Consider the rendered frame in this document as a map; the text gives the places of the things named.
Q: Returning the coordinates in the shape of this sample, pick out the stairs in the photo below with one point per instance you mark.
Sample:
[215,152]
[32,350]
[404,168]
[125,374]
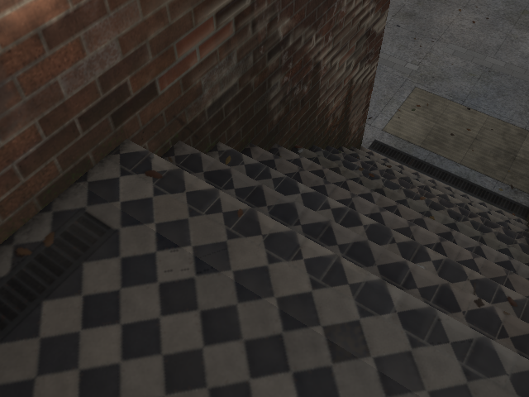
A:
[462,256]

